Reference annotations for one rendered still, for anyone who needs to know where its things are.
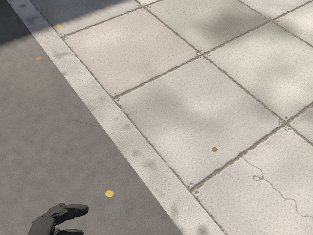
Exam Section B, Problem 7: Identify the robot left hand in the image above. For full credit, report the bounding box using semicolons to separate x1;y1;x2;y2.
27;203;89;235

